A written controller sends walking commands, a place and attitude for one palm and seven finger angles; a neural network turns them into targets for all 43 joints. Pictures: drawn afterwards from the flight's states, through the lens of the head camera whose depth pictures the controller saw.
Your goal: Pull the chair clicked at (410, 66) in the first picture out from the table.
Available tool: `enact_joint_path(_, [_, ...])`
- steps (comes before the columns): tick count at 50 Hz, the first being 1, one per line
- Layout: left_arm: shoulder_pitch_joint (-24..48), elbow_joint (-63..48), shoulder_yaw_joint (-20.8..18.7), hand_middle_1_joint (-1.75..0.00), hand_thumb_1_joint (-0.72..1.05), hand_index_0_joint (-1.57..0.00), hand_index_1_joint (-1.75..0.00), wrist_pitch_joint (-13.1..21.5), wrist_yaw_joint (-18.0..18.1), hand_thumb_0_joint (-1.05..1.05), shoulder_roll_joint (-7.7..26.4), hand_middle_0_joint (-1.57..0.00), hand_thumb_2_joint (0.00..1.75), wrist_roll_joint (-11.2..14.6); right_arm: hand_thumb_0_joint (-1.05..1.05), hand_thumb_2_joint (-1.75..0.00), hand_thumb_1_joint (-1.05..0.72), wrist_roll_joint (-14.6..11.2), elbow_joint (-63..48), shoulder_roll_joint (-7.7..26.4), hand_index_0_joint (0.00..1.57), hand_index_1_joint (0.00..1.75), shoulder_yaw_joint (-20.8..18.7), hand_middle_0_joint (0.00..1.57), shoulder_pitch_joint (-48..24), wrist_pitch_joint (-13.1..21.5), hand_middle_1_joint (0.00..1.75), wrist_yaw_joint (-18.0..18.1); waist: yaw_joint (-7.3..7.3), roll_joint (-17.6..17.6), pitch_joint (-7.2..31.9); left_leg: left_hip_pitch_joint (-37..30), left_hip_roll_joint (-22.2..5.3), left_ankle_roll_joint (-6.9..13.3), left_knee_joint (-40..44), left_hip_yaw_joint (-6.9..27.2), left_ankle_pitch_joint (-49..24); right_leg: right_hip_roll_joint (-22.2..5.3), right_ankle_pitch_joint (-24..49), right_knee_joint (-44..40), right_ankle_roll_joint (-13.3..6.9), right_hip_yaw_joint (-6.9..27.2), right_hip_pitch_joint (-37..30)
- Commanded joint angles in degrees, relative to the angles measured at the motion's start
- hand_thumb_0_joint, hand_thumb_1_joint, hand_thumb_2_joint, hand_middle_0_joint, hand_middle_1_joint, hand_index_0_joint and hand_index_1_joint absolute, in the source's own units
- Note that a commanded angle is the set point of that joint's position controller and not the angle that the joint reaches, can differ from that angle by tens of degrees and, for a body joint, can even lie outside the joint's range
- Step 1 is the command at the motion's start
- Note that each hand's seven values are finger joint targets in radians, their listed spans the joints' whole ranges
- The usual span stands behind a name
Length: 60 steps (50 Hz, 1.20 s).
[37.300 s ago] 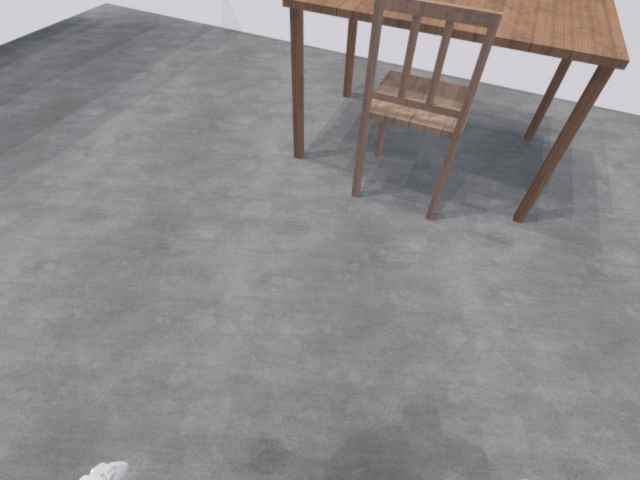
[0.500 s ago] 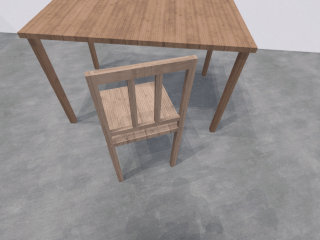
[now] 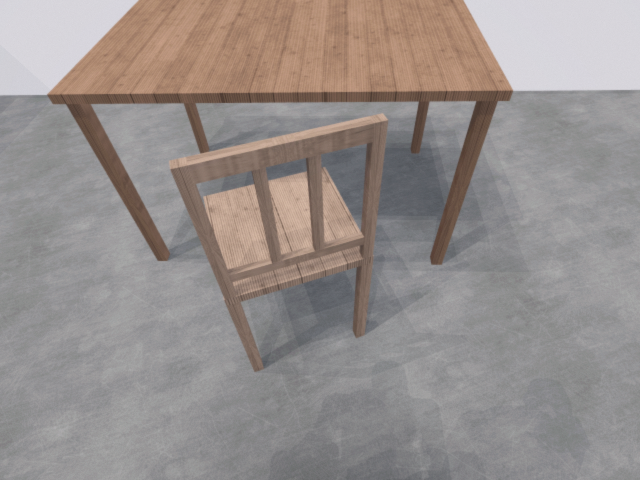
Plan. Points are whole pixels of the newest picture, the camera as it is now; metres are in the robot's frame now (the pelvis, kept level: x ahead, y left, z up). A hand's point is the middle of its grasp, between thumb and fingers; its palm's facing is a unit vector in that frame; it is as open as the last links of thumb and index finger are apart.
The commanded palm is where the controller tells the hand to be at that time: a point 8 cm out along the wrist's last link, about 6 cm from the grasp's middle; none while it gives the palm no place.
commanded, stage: let the arm hang, fingers relaxed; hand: left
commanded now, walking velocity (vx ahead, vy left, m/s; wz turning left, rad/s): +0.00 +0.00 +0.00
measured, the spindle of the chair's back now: (268, 218) +0.61 +0.14 -0.10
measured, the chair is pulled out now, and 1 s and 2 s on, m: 0.24 0.24 0.24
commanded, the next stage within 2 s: look to check the result in 0.28 s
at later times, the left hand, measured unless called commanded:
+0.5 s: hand out of the picture +0.02 +0.17 -0.17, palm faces +0.01 -0.98 -0.22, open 7.3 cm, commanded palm none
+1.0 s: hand out of the picture +0.04 +0.17 -0.17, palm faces +0.01 -0.98 -0.21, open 7.3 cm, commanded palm none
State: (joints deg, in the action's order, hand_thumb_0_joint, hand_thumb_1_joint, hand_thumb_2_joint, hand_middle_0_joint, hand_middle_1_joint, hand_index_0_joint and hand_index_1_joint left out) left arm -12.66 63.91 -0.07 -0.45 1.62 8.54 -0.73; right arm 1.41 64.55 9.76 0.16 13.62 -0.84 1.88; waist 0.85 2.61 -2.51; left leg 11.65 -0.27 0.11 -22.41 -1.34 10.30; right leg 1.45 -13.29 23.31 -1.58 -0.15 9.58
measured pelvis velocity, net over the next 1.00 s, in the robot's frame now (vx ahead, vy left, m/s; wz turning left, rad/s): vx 0.02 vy -0.01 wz -0.01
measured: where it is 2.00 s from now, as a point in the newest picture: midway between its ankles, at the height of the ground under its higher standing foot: outside the picture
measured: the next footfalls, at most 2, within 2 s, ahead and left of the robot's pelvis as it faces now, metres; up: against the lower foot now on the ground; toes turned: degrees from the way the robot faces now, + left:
right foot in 1.84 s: +0.18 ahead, -0.12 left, +0.00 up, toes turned -2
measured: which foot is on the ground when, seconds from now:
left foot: down 0.00-1.00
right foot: down 0.00-1.00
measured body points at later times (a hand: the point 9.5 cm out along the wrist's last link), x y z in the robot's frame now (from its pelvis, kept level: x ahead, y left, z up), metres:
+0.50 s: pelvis +0.01 -0.01 +0.00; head +0.03 -0.02 +0.45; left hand +0.03 +0.22 -0.15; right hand +0.01 -0.23 -0.17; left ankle +0.02 +0.12 -0.74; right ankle -0.01 -0.10 -0.74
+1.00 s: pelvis +0.02 -0.01 +0.00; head +0.04 -0.02 +0.45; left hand +0.04 +0.22 -0.15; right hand +0.03 -0.24 -0.16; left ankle +0.02 +0.12 -0.74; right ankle -0.01 -0.10 -0.74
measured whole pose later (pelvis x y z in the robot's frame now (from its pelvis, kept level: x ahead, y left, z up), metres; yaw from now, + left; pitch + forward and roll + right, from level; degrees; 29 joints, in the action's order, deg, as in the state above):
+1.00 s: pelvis +0.02 -0.01 +0.00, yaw +0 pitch +0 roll +0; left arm -13.1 64.5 -0.7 0.0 1.9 8.8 -0.7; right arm 1.3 65.3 9.7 -0.2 12.7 -0.2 2.4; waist 0.7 0.9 -2.9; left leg 9.3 -1.1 -0.7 -21.0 -1.5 11.5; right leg 2.3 -13.8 21.0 -2.2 0.1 6.9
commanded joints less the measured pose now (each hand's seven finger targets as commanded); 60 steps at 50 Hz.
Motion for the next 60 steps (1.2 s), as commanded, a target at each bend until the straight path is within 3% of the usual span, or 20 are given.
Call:
enact_joint_path(1, [-2.4,-1.4,-1.1,-0.3,0.9,-0.2,-0.3,1.0,0.6,0.0,6.3,-0.2,0.9,0.2,0.0,-0.9,-0.9,0.1,-1.1,5.3,0.2,0.3,-1.3,0.2,3.1,0.7,0.3,0.3,0.1,-3.0,-0.5,-2.2,-5.1,1.7,3.1,5.5,-4.1,-6.1,2.7,-5.9,-0.2,6.3,3.7])
enact_joint_path(7, [-2.5,-1.5,-1.4,-0.3,0.9,-0.2,-0.3,1.2,0.6,0.0,6.2,-0.2,0.9,0.3,0.0,-0.9,-0.9,0.1,-0.8,4.9,0.2,0.3,-1.4,0.2,3.3,0.9,0.3,0.5,0.01,-1.5,0.8,-3.2,-5.3,1.5,2.5,4.9,-7.2,-6.4,7.7,-5.4,-0.1,6.4,2.0])
enact_joint_path(10, [-2.3,-1.3,-1.4,-0.3,0.9,-0.2,-0.3,1.1,0.6,0.0,6.1,-0.2,0.9,0.2,0.0,-0.9,-0.9,0.0,-1.0,5.1,0.2,0.3,-1.4,0.2,2.7,0.7,0.3,0.6,-0.12,-2.1,-1.5,-2.9,-5.3,1.4,2.8,5.0,-5.7,-6.2,5.7,-6.3,-0.1,6.3,3.6])
enact_joint_path(19, [-2.4,-1.2,-1.4,-0.3,0.9,-0.2,-0.3,1.3,0.5,0.0,6.2,-0.2,0.9,0.3,0.0,-0.9,-0.9,0.0,-0.7,5.4,0.2,0.3,-1.5,0.2,3.1,0.9,0.3,0.6,0.22,-2.6,1.1,-4.5,-5.3,1.4,2.8,4.8,-6.4,-6.3,6.9,-6.4,-0.1,6.6,2.1])
enact_joint_path(20, [-2.6,-1.2,-1.5,-0.3,0.9,-0.2,-0.3,1.4,0.6,0.0,6.3,-0.2,0.9,0.2,0.0,-0.9,-0.9,-0.1,-0.8,5.5,0.2,0.3,-1.6,0.2,3.0,0.9,0.3,0.6,0.08,-3.7,0.6,-4.8,-5.3,1.4,2.6,4.9,-6.8,-6.3,7.3,-6.7,0.1,6.3,2.4])
enact_joint_path(27, [-3.2,-1.0,-1.4,-0.3,0.9,-0.2,-0.3,1.4,0.6,0.0,6.1,-0.2,0.9,0.2,0.0,-0.9,-0.9,0.0,-0.5,5.3,0.2,0.3,-1.6,0.2,3.1,0.9,0.3,0.7,0.2,-3.1,0.9,-5.2,-5.3,1.3,2.5,4.6,-7.5,-6.5,9.0,-6.6,0.2,6.5,1.8])
enact_joint_path(30, [-3.1,-1.0,-1.4,-0.3,0.9,-0.2,-0.3,1.4,0.7,0.0,6.1,-0.2,0.9,0.2,0.0,-0.9,-0.9,-0.2,-0.6,5.4,0.2,0.3,-1.6,0.2,2.7,0.7,0.3,0.7,0.13,-3.1,-0.8,-5.0,-5.3,1.3,2.7,4.6,-7.0,-6.4,8.4,-7.1,0.3,6.4,2.8])
enact_joint_path(39, [-3.3,-1.0,-1.5,-0.3,0.9,-0.2,-0.3,1.6,0.7,0.0,6.5,-0.2,0.9,0.3,0.0,-0.9,-0.9,-0.1,-0.5,5.6,0.2,0.3,-1.7,0.2,2.7,0.9,0.3,0.8,0.21,-3.0,1.6,-5.9,-5.5,1.2,2.4,4.3,-8.4,-6.6,11.3,-6.6,0.4,6.4,0.7])
enact_joint_path(40, [-3.2,-0.9,-1.5,-0.3,0.9,-0.2,-0.3,1.5,0.7,0.0,6.4,-0.2,0.9,0.2,0.0,-0.9,-0.9,-0.2,-0.7,5.7,0.2,0.3,-1.7,0.2,2.2,0.9,0.3,0.8,0.05,-3.0,-0.1,-5.6,-5.4,1.3,2.5,4.4,-8.1,-6.5,10.7,-7.1,0.6,6.4,1.8])
enact_joint_path(45, [-3.3,-1.0,-1.5,-0.3,0.9,-0.2,-0.3,1.5,0.7,0.0,6.6,-0.2,0.9,0.2,0.0,-0.9,-0.9,-0.2,-0.6,5.9,0.2,0.3,-1.6,0.2,2.3,0.9,0.3,0.8,-0.01,-3.5,-0.6,-5.5,-5.4,1.3,2.9,4.5,-7.7,-6.5,9.7,-7.5,0.6,6.3,1.9])
enact_joint_path(54, [-2.6,-1.2,-1.6,-0.3,0.9,-0.2,-0.3,1.6,0.5,0.0,6.9,-0.2,0.9,0.3,0.0,-0.9,-0.9,-0.1,-0.6,6.3,0.2,0.3,-1.6,0.2,2.1,1.3,0.3,0.8,0.06,-2.7,1.7,-6.7,-5.8,1.4,3.0,4.7,-10.5,-6.6,11.9,-6.3,0.2,6.1,0.4])
enact_joint_path(55, [-2.5,-1.4,-1.6,-0.3,0.9,-0.2,-0.3,1.6,0.6,0.0,7.1,-0.2,0.9,0.2,0.0,-0.9,-0.9,-0.2,-0.7,6.6,0.2,0.3,-1.7,0.2,1.7,1.3,0.3,0.8,-0.14,-2.4,0.2,-6.4,-5.8,1.4,3.2,4.6,-10.3,-6.6,11.4,-6.7,0.2,6.0,1.2])
enact_joint_path(59, [-2.4,-1.4,-1.7,-0.3,0.9,-0.2,-0.3,1.6,0.5,0.0,7.3,-0.2,0.9,0.3,0.0,-0.9,-0.9,-0.1,-0.5,6.7,0.2,0.3,-1.7,0.2,1.8,1.4,0.3,0.8,-0.02,-2.6,1.9,-7.1,-5.9,1.5,3.1,4.6,-11.5,-6.7,12.6,-6.3,0.2,5.9,0.2])
enact_joint_path(60, [-2.4,-1.5,-1.7,-0.3,0.9,-0.2,-0.3,1.7,0.6,0.0,7.5,-0.2,0.9,0.2,0.0,-0.9,-0.9,-0.2,-0.7,6.9,0.2,0.3,-1.7,0.2,1.4,1.4,0.3,0.8,-0.19,-3.2,0.4,-6.8,-5.8,1.5,3.3,4.7,-11.0,-6.7,12.3,-6.8,0.3,5.9,0.9])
